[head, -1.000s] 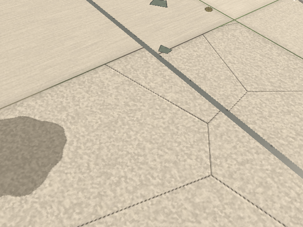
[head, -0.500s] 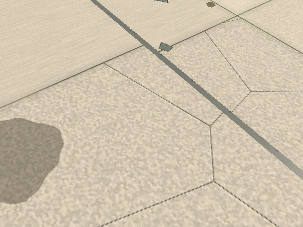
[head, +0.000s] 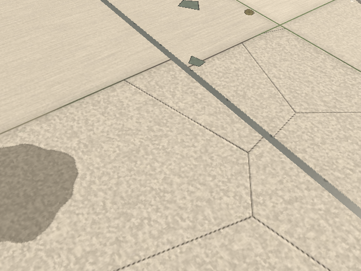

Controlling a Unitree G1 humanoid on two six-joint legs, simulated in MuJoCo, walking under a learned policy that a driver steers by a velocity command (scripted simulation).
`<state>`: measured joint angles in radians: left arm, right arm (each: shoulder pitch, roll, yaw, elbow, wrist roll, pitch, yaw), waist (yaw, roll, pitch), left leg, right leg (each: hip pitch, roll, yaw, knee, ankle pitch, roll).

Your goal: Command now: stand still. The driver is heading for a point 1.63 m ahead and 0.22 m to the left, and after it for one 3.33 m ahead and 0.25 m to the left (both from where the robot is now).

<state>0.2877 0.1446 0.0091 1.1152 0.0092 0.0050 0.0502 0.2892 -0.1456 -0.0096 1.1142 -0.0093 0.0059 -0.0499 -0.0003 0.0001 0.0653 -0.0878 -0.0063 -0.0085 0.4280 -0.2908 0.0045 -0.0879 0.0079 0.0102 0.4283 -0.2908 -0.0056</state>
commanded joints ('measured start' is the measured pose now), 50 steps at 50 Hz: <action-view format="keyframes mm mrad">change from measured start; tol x2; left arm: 1 69 70 6 4 0 -4 1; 18 108 45 -9 40 0 -8 -6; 50 152 29 -12 36 -2 -24 -7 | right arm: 1 69 -69 -6 4 0 -4 -1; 16 103 -46 8 39 0 -7 6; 50 151 -27 12 36 1 -25 7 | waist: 1 0 1 39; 21 0 1 53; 30 0 1 25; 34 0 2 90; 39 0 1 42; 50 0 1 29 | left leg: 1 -44 78 -58 -70 237 28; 13 -97 75 -67 -93 113 27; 29 -142 75 -75 -92 62 28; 31 -151 54 -72 -97 -108 35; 32 -176 56 -78 -103 -117 36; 34 -185 64 -80 -106 -51 34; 38 -141 72 -75 -87 76 33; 50 -112 80 -68 -68 176 30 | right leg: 1 -44 -79 59 -70 240 -28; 13 -98 -76 68 -94 114 -26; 29 -142 -76 75 -92 65 -28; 31 -152 -54 71 -97 -105 -34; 32 -177 -56 77 -102 -114 -35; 38 -142 -73 75 -87 78 -32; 50 -111 -81 68 -68 178 -29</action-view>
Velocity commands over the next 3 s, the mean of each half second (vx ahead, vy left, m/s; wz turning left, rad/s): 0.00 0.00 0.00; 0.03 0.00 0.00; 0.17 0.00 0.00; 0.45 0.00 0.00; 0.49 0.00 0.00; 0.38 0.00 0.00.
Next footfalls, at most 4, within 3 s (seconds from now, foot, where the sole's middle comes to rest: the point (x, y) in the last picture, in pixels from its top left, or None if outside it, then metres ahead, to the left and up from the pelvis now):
1.90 left None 0.39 0.04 -0.78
2.46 right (218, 221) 0.71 -0.12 -0.78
2.98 left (180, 171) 0.95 0.03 -0.78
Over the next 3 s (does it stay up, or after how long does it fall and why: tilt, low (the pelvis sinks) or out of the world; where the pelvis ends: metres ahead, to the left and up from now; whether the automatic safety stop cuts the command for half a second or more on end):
stays up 0.80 -0.04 -0.02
